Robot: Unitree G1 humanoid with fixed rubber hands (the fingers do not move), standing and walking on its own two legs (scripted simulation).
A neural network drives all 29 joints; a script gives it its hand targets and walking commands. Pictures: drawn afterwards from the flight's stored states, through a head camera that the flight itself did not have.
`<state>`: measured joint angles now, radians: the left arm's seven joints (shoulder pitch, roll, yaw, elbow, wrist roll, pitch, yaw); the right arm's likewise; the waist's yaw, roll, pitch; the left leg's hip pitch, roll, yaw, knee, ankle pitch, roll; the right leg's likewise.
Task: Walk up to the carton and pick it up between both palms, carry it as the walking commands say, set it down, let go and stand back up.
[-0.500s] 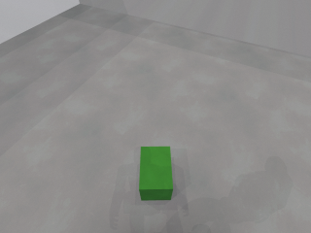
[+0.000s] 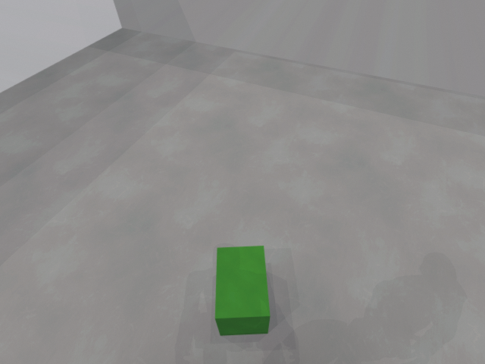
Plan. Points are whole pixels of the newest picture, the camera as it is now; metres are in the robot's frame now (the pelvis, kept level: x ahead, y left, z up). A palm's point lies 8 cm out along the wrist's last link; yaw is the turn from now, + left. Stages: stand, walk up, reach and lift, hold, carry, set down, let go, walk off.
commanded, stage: walk up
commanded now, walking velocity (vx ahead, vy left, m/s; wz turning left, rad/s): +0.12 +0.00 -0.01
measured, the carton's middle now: (242, 290) +0.49 +0.03 -0.66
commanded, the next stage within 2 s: none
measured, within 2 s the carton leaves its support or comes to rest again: neither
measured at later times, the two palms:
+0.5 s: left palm out of the picture +0.05 +0.22 -0.14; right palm out of the picture +0.08 -0.23 -0.14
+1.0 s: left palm out of the picture -0.01 +0.20 -0.14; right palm out of the picture +0.02 -0.24 -0.14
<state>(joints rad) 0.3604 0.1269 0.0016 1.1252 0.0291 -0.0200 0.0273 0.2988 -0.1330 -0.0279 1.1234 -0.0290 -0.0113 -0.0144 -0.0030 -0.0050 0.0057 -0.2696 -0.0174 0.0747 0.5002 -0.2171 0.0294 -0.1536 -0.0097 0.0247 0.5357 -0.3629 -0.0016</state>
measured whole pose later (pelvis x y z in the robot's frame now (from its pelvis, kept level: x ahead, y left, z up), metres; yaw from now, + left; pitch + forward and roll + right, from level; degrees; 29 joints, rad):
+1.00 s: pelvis +0.01 -0.02 +0.01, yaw +0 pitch -4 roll +0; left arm 0.34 0.17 -0.01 1.08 0.00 -0.01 0.04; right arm 0.25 -0.15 0.00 1.10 -0.01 0.02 -0.04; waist 0.00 0.01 0.07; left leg -0.17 0.04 0.06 0.45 -0.21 -0.02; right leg -0.02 0.04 -0.01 0.41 -0.32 -0.04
